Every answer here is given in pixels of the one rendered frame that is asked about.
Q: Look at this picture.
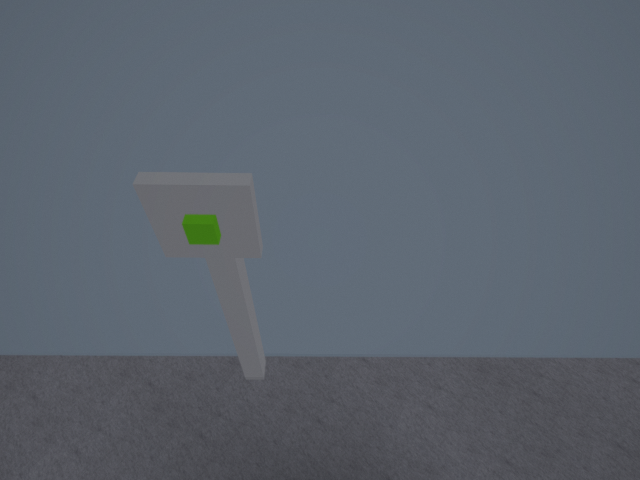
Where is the panel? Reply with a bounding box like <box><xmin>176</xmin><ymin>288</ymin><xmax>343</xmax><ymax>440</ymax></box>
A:
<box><xmin>133</xmin><ymin>172</ymin><xmax>266</xmax><ymax>380</ymax></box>

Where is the button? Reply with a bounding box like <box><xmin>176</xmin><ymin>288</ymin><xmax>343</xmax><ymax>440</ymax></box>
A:
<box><xmin>182</xmin><ymin>214</ymin><xmax>221</xmax><ymax>245</ymax></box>

